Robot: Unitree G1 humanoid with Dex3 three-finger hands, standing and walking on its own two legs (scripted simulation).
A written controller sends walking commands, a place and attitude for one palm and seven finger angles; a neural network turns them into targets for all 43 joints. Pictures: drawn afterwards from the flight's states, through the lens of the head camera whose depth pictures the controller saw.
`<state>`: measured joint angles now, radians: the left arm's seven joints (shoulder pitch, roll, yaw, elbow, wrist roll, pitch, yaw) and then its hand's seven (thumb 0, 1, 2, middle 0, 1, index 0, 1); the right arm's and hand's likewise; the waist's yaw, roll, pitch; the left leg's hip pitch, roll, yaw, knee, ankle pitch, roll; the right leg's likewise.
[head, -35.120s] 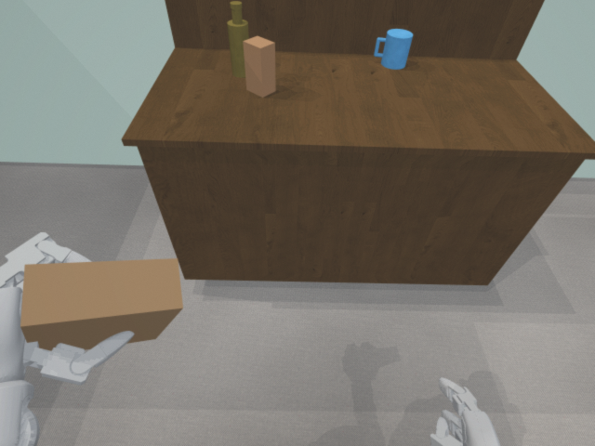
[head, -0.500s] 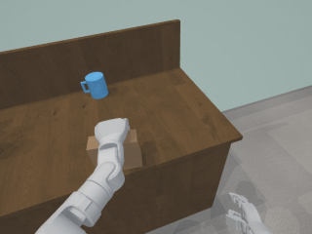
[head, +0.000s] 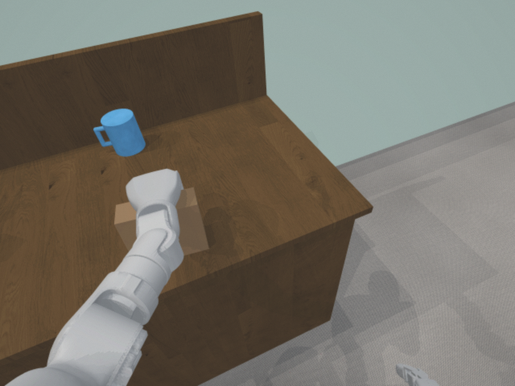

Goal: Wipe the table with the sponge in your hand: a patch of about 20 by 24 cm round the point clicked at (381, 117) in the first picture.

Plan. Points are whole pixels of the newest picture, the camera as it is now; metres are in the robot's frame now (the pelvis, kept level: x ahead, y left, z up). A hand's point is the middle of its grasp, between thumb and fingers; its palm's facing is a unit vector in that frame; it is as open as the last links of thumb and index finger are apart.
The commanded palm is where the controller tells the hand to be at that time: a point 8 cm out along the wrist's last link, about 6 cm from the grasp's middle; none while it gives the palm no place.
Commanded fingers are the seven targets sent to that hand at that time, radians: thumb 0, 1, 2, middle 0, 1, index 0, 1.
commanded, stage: wipe forward along the third lane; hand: left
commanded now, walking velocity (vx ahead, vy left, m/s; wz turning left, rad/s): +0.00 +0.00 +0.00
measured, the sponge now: (167, 235) +0.39 +0.20 +0.01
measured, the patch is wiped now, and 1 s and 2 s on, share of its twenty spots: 0.85 0.85 0.85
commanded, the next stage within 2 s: wipe back along the third lane in 1.08 s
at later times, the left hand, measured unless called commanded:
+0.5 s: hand (152, 192) +0.45 +0.23 +0.06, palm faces -0.09 -0.04 -0.99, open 9.5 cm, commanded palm +0.44 +0.24 +0.11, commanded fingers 0.00 0.10 1.30 -1.20 -1.60 -1.20 -1.60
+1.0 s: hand (143, 175) +0.50 +0.26 +0.06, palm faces -0.09 -0.03 -1.00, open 9.5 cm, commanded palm +0.48 +0.25 +0.11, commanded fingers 0.00 0.10 1.30 -1.20 -1.60 -1.20 -1.60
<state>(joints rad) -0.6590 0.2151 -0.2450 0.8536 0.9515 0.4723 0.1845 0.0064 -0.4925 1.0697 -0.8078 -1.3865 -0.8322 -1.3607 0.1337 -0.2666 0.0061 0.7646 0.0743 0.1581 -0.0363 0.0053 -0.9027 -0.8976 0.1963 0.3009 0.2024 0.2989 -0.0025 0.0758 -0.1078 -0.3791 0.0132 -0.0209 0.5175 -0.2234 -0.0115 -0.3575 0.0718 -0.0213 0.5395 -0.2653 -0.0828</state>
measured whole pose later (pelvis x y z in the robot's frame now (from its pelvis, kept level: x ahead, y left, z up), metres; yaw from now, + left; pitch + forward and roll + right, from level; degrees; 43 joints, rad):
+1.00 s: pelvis +0.02 +0.05 -0.01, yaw -1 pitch +14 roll -2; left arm -0.97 0.35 -0.12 1.19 1.02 0.38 0.22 0.01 -0.50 1.08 -0.81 -1.39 -0.83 -1.37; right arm 0.25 -0.25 -0.01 0.78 0.04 0.11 0.00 0.00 -0.90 -0.90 0.20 0.30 0.20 0.30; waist -0.09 0.05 -0.14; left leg -0.56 -0.01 0.00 0.60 -0.28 0.04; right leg -0.50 0.05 0.00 0.54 -0.27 -0.02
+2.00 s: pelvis +0.05 +0.04 +0.00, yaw +1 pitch +8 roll -1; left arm -0.69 0.19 -0.28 0.84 0.96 0.54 0.21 -0.02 -0.44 1.06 -0.75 -1.45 -0.76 -1.44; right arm 0.07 -0.24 0.01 0.70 0.07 0.22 0.01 0.00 -0.90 -0.90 0.20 0.30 0.20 0.30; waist 0.01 0.06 -0.15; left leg -0.38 -0.02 -0.03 0.53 -0.29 0.02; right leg -0.32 0.04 -0.02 0.48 -0.30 -0.04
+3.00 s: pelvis +0.02 +0.02 +0.00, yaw +0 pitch +1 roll +0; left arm -0.38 0.18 -0.40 0.47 0.95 0.59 0.18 0.02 -0.44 1.06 -0.74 -1.45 -0.76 -1.44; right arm 0.03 -0.25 0.02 0.68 0.09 0.21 0.04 0.01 -0.90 -0.90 0.20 0.30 0.20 0.30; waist 0.06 0.08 -0.12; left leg -0.26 -0.01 -0.01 0.49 -0.25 0.00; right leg -0.23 0.05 -0.01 0.49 -0.29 -0.06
